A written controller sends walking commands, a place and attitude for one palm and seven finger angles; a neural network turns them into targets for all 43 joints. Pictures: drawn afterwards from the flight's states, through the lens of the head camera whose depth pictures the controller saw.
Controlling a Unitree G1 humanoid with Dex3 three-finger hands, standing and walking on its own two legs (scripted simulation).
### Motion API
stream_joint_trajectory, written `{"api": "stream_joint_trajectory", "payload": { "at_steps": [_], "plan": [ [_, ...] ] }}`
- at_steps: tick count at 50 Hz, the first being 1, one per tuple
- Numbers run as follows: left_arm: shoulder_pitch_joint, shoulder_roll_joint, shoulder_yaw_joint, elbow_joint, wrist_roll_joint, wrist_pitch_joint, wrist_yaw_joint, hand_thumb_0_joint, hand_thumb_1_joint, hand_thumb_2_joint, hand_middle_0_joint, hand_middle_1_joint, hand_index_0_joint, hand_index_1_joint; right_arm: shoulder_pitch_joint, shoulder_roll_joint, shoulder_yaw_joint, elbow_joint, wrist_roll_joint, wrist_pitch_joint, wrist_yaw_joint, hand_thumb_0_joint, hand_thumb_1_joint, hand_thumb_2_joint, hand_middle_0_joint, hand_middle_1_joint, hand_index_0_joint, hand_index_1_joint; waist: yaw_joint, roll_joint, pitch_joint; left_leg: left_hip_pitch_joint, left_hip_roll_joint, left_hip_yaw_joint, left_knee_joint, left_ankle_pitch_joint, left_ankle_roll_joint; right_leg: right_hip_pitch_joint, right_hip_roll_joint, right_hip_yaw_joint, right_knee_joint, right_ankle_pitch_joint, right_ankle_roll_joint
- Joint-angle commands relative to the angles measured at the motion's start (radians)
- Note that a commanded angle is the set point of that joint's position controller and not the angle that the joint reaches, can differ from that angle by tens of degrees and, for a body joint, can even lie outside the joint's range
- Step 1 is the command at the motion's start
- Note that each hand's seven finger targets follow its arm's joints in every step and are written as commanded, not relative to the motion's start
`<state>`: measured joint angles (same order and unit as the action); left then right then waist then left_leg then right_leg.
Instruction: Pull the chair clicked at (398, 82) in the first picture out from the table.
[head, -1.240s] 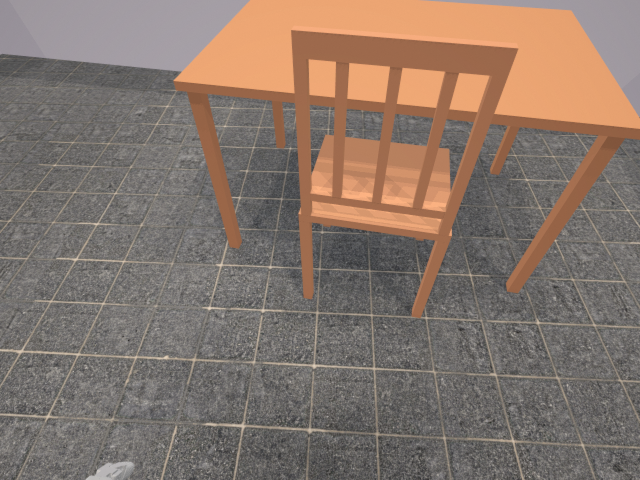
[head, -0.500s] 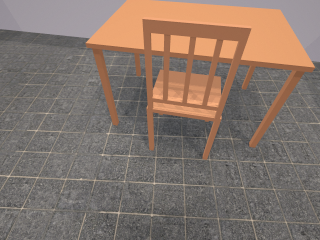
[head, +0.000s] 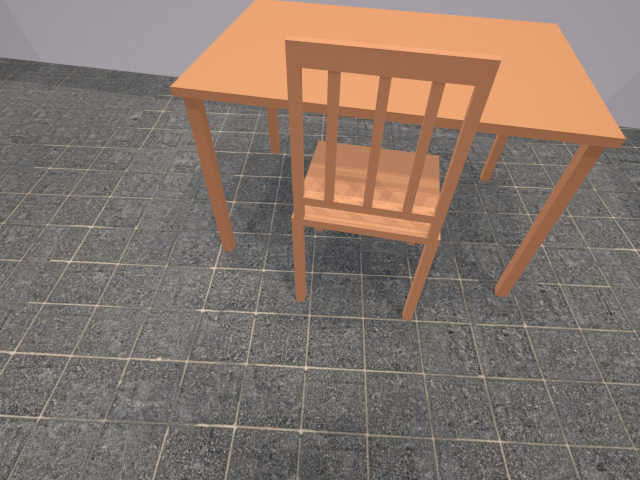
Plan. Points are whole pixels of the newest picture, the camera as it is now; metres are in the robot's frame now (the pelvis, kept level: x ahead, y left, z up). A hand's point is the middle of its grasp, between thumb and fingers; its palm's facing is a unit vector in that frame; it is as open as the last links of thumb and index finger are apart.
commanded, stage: look at it before walking up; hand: left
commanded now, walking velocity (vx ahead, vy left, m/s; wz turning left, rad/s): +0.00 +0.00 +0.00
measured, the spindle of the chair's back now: (375, 148) +0.84 -0.08 -0.06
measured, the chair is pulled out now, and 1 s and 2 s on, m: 0.00 0.00 0.00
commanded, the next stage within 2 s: turn to face it in 0.20 s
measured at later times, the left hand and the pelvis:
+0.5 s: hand out of the picture +0.07 +0.25 -0.16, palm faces -0.02 -0.95 -0.32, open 7.4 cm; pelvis +0.00 +0.00 +0.00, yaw -1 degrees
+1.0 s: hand out of the picture +0.07 +0.16 -0.18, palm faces -0.15 -0.96 -0.22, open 7.4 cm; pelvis +0.02 -0.04 -0.02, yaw -10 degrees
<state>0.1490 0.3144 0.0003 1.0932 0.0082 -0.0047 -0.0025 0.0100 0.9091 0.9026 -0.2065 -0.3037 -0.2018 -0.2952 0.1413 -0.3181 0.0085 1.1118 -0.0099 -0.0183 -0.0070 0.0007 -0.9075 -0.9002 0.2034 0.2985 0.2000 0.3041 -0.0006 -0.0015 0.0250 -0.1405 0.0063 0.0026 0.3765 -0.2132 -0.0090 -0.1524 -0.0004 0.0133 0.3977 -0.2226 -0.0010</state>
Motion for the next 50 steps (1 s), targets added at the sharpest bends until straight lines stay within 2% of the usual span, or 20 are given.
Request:
{"api": "stream_joint_trajectory", "payload": {
  "at_steps": [1, 14, 17, 22, 30, 35, 37, 38, 39, 40, 41, 42, 43, 44, 46, 47, 48, 49, 50],
  "plan": [
    [-0.027, 0.198, 0.04, -0.062, 0.003, -0.021, 0.016, 0.0, 0.9, 0.9, -0.2, -0.3, -0.2, -0.3, -0.04, -0.19, -0.038, -0.055, 0.0, -0.019, -0.014, 0.0, -0.9, -0.9, 0.2, 0.3, 0.2, 0.3, 0.003, 0.007, -0.055, 0.017, 0.11, -0.091, -0.06, 0.162, 0.03, 0.005, -0.11, 0.096, -0.069, 0.155, -0.025],
    [-0.024, 0.203, 0.039, -0.058, 0.003, -0.024, 0.016, 0.0, 0.9, 0.9, -0.2, -0.3, -0.2, -0.3, -0.039, -0.195, -0.039, -0.052, 0.001, -0.018, -0.013, 0.0, -0.9, -0.9, 0.2, 0.3, 0.2, 0.3, 0.002, -0.007, -0.061, 0.027, 0.112, -0.092, -0.065, 0.157, 0.031, 0.009, -0.114, 0.097, -0.081, 0.151, -0.024],
    [-0.022, 0.204, 0.04, -0.058, 0.002, -0.025, 0.016, 0.0, 0.9, 0.9, -0.2, -0.3, -0.2, -0.3, -0.041, -0.197, -0.039, -0.052, 0.0, -0.021, -0.014, 0.0, -0.9, -0.9, 0.2, 0.3, 0.2, 0.3, 0.003, 0.004, -0.074, 0.042, 0.114, -0.09, -0.064, 0.193, 0.029, 0.021, -0.113, 0.097, -0.075, 0.193, -0.026],
    [-0.029, 0.209, 0.047, -0.065, 0.003, -0.019, 0.014, 0.0, 0.9, 0.9, -0.2, -0.3, -0.2, -0.3, -0.036, -0.203, -0.044, -0.056, -0.001, -0.021, -0.019, 0.0, -0.9, -0.9, 0.2, 0.3, 0.2, 0.3, 0.001, 0.002, -0.057, 0.046, 0.123, -0.069, -0.052, 0.191, 0.027, 0.002, -0.105, 0.113, -0.061, 0.226, -0.032],
    [0.031, 0.121, 0.037, -0.071, 0.004, 0.011, 0.017, 0.0, 0.9, 0.9, -0.2, -0.3, -0.2, -0.3, 0.021, -0.102, -0.035, -0.068, -0.002, -0.001, -0.023, 0.0, -0.9, -0.9, 0.2, 0.3, 0.2, 0.3, -0.001, -0.001, -0.052, 0.026, 0.125, -0.018, 0.002, 0.134, 0.011, -0.056, -0.094, 0.146, -0.006, 0.235, -0.024],
    [0.052, 0.102, 0.04, -0.093, 0.007, 0.019, 0.018, 0.0, 0.9, 0.9, -0.2, -0.3, -0.2, -0.3, 0.041, -0.082, -0.044, -0.084, -0.002, 0.007, -0.024, 0.0, -0.9, -0.9, 0.2, 0.3, 0.2, 0.3, -0.003, -0.009, -0.03, -0.004, 0.126, -0.007, 0.025, 0.071, 0.013, -0.098, -0.081, 0.168, 0.02, 0.195, -0.027],
    [0.078, 0.088, 0.044, -0.098, 0.011, 0.024, 0.005, 0.0, 0.9, 0.9, -0.2, -0.3, -0.2, -0.3, 0.06, -0.095, -0.051, -0.085, -0.009, 0.008, -0.022, 0.0, -0.9, -0.9, 0.2, 0.3, 0.2, 0.3, -0.001, 0.018, -0.032, 0.01, 0.155, -0.036, -0.017, -0.15, 0.033, -0.143, -0.037, 0.144, 0.042, -0.066, -0.027],
    [0.079, 0.079, 0.047, -0.11, 0.014, 0.027, -0.002, 0.0, 0.9, 0.9, -0.2, -0.3, -0.2, -0.3, 0.076, -0.11, -0.061, -0.087, -0.011, 0.009, -0.021, 0.0, -0.9, -0.9, 0.2, 0.3, 0.2, 0.3, -0.006, 0.037, -0.013, 0.01, 0.187, -0.086, -0.065, -0.288, 0.057, -0.188, -0.003, 0.116, 0.082, -0.201, -0.025],
    [0.083, 0.065, 0.053, -0.125, 0.017, 0.033, -0.01, 0.0, 0.9, 0.9, -0.2, -0.3, -0.2, -0.3, 0.09, -0.141, -0.075, -0.09, -0.015, 0.011, -0.021, 0.0, -0.9, -0.9, 0.2, 0.3, 0.2, 0.3, -0.011, 0.096, 0.028, 0.003, 0.248, -0.159, -0.129, -0.431, 0.094, -0.265, 0.032, 0.066, 0.179, -0.257, -0.017],
    [0.075, 0.043, 0.059, -0.138, 0.02, 0.037, -0.019, 0.0, 0.9, 0.9, -0.2, -0.3, -0.2, -0.3, 0.102, -0.172, -0.092, -0.093, -0.014, 0.006, -0.023, 0.0, -0.9, -0.9, 0.2, 0.3, 0.2, 0.3, -0.021, 0.174, 0.054, -0.033, 0.351, -0.251, -0.205, -0.501, 0.15, -0.301, 0.042, -0.009, 0.364, -0.222, -0.006],
    [0.041, 0.038, 0.068, -0.161, 0.022, 0.039, -0.025, 0.0, 0.9, 0.9, -0.2, -0.3, -0.2, -0.3, 0.11, -0.176, -0.099, -0.098, -0.014, -0.004, -0.026, 0.0, -0.9, -0.9, 0.2, 0.3, 0.2, 0.3, -0.03, 0.178, 0.081, -0.033, 0.416, -0.294, -0.251, -0.458, 0.192, -0.367, -0.01, 0.005, 0.485, -0.254, -0.005],
    [0.036, 0.032, 0.074, -0.172, 0.024, 0.037, -0.033, 0.0, 0.9, 0.9, -0.2, -0.3, -0.2, -0.3, 0.104, -0.164, -0.101, -0.1, -0.016, -0.012, -0.027, 0.0, -0.9, -0.9, 0.2, 0.3, 0.2, 0.3, -0.019, 0.145, 0.1, -0.025, 0.423, -0.268, -0.243, -0.407, 0.195, -0.4, -0.048, 0.035, 0.503, -0.249, -0.007],
    [0.036, 0.03, 0.076, -0.177, 0.023, 0.031, -0.04, 0.0, 0.9, 0.9, -0.2, -0.3, -0.2, -0.3, 0.11, -0.149, -0.101, -0.099, -0.016, -0.018, -0.028, 0.0, -0.9, -0.9, 0.2, 0.3, 0.2, 0.3, -0.018, 0.096, 0.087, -0.026, 0.421, -0.239, -0.225, -0.376, 0.188, -0.384, -0.065, 0.031, 0.477, -0.248, -0.011],
    [0.057, 0.001, 0.077, -0.174, 0.022, 0.026, -0.045, 0.0, 0.9, 0.9, -0.2, -0.3, -0.2, -0.3, 0.092, -0.147, -0.104, -0.099, -0.021, -0.022, -0.029, 0.0, -0.9, -0.9, 0.2, 0.3, 0.2, 0.3, -0.003, 0.113, 0.091, -0.045, 0.405, -0.178, -0.201, -0.325, 0.168, -0.345, -0.079, 0.015, 0.427, -0.237, -0.01],
    [0.13, -0.031, 0.075, -0.149, 0.019, 0.017, -0.048, 0.0, 0.9, 0.9, -0.2, -0.3, -0.2, -0.3, 0.08, -0.129, -0.104, -0.094, -0.024, -0.023, -0.028, 0.0, -0.9, -0.9, 0.2, 0.3, 0.2, 0.3, 0.02, 0.116, 0.059, -0.097, 0.352, -0.064, -0.104, -0.224, 0.123, -0.179, -0.058, -0.049, 0.271, -0.202, -0.008],
    [0.201, -0.041, 0.077, -0.121, 0.019, 0.01, -0.047, 0.0, 0.9, 0.9, -0.2, -0.3, -0.2, -0.3, 0.083, -0.118, -0.102, -0.086, -0.024, -0.02, -0.026, 0.0, -0.9, -0.9, 0.2, 0.3, 0.2, 0.3, 0.048, 0.08, 0.035, -0.15, 0.311, -0.002, 0.003, -0.228, 0.094, -0.059, -0.021, -0.096, 0.168, -0.125, -0.008],
    [0.283, -0.018, 0.081, -0.085, 0.024, 0.004, -0.04, 0.0, 0.9, 0.9, -0.2, -0.3, -0.2, -0.3, 0.097, -0.09, -0.098, -0.082, -0.022, -0.017, -0.022, 0.0, -0.9, -0.9, 0.2, 0.3, 0.2, 0.3, 0.076, -0.022, 0.01, -0.234, 0.244, 0.067, 0.159, -0.268, 0.059, 0.07, 0.005, -0.105, 0.076, -0.081, -0.016],
    [0.365, 0.066, 0.098, -0.062, 0.031, -0.011, -0.025, 0.0, 0.9, 0.9, -0.2, -0.3, -0.2, -0.3, 0.108, -0.018, -0.081, -0.1, -0.009, -0.015, -0.017, 0.0, -0.9, -0.9, 0.2, 0.3, 0.2, 0.3, 0.105, -0.272, 0.003, -0.438, 0.124, 0.186, 0.468, -0.375, 0.006, 0.195, -0.179, 0.179, -0.099, -0.282, -0.077],
    [0.436, 0.129, 0.108, -0.051, 0.019, -0.017, -0.007, 0.0, 0.9, 0.9, -0.2, -0.3, -0.2, -0.3, 0.02, 0.026, -0.065, -0.157, -0.01, -0.02, -0.008, 0.0, -0.9, -0.9, 0.2, 0.3, 0.2, 0.3, 0.136, -0.39, 0.028, -0.593, 0.054, 0.134, 0.717, -0.451, 0.0, 0.166, -0.347, 0.529, -0.244, -0.326, -0.164]
  ]
}}
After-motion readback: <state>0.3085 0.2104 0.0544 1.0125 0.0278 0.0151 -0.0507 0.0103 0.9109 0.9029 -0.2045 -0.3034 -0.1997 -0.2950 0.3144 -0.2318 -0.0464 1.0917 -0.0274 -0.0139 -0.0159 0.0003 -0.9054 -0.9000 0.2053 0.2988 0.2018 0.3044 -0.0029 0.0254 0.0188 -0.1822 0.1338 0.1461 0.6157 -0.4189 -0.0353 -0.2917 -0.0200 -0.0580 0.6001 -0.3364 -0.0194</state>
